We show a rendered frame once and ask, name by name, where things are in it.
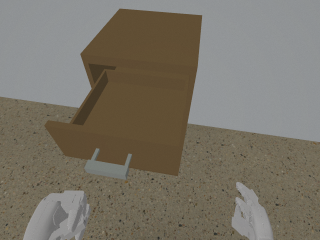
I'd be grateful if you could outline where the left robot hand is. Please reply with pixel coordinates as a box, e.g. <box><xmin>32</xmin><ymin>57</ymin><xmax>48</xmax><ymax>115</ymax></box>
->
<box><xmin>23</xmin><ymin>190</ymin><xmax>91</xmax><ymax>240</ymax></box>

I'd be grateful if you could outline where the handle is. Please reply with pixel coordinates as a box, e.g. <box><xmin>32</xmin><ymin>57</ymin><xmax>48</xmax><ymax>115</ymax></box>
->
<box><xmin>84</xmin><ymin>148</ymin><xmax>132</xmax><ymax>180</ymax></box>

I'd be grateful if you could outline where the right robot hand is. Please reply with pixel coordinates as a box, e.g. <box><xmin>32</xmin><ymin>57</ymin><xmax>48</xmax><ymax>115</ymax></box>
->
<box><xmin>231</xmin><ymin>182</ymin><xmax>274</xmax><ymax>240</ymax></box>

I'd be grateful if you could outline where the drawer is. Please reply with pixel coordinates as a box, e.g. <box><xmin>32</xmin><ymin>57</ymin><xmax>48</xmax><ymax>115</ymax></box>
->
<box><xmin>44</xmin><ymin>69</ymin><xmax>188</xmax><ymax>175</ymax></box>

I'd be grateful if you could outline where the cabinet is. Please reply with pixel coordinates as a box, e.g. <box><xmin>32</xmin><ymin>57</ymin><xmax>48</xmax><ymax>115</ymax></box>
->
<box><xmin>80</xmin><ymin>8</ymin><xmax>202</xmax><ymax>176</ymax></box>

